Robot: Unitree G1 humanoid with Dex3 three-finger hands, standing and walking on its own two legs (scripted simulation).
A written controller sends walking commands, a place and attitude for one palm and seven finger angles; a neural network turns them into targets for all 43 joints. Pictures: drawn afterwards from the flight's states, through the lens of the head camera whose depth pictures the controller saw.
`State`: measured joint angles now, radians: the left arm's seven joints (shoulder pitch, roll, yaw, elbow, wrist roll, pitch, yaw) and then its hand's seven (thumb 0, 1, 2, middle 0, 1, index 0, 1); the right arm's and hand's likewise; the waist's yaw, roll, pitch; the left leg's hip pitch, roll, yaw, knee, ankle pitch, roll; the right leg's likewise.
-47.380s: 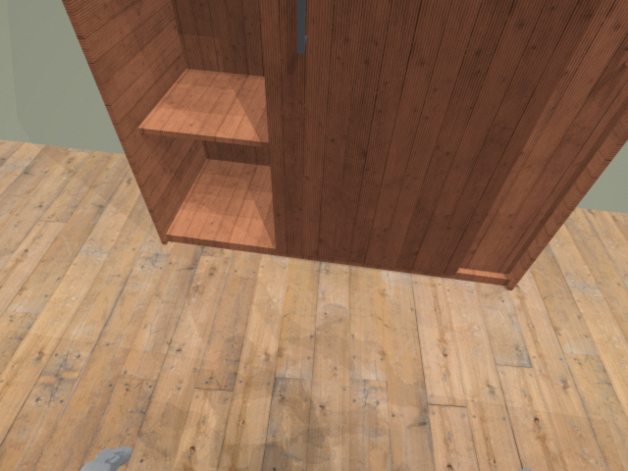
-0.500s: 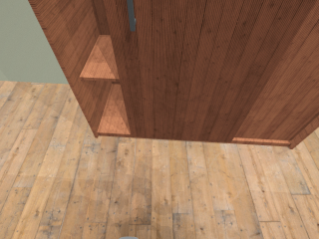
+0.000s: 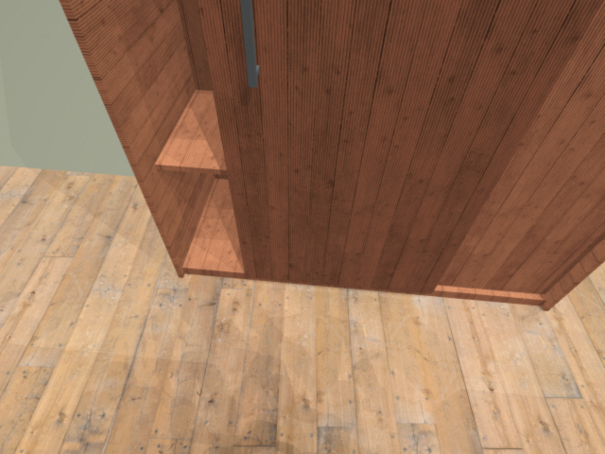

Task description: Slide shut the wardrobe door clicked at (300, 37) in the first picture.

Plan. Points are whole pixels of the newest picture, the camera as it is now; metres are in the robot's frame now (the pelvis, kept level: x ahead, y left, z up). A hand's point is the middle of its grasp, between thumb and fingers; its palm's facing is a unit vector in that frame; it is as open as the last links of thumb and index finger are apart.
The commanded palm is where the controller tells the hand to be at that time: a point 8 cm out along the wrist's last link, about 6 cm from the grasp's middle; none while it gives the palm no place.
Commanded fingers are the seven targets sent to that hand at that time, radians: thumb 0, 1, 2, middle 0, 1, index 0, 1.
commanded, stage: let the arm hang, fingers relaxed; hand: right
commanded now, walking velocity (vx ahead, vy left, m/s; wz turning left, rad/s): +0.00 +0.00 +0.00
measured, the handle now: (251, 36) +0.78 +0.16 +0.18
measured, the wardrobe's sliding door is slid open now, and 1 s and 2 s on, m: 0.25 0.25 0.25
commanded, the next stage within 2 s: look to check the result in 0.22 s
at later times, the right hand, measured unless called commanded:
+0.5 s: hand out of the picture +0.02 -0.18 -0.18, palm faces +0.02 +0.98 -0.18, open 7.4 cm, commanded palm none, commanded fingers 0.00 -0.90 -0.90 0.20 0.30 0.20 0.30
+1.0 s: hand out of the picture +0.03 -0.18 -0.18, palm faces +0.02 +0.98 -0.19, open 7.4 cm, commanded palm none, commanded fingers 0.00 -0.90 -0.90 0.20 0.30 0.20 0.30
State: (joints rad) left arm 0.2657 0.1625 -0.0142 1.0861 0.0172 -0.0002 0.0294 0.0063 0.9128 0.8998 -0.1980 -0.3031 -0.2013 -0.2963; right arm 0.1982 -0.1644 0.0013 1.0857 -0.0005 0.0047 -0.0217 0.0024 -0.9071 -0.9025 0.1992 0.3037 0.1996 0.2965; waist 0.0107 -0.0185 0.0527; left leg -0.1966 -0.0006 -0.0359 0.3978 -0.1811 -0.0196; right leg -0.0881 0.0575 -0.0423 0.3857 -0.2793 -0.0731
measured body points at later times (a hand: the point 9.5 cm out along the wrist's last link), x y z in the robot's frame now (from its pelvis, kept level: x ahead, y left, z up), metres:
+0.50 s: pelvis +0.01 -0.01 +0.00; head +0.03 -0.01 +0.45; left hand -0.01 +0.20 -0.16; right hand +0.02 -0.23 -0.16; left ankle +0.02 +0.13 -0.74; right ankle -0.04 -0.07 -0.74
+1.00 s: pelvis +0.01 -0.01 +0.00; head +0.03 -0.01 +0.45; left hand +0.00 +0.21 -0.16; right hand +0.03 -0.23 -0.16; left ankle +0.02 +0.13 -0.74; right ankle -0.04 -0.07 -0.74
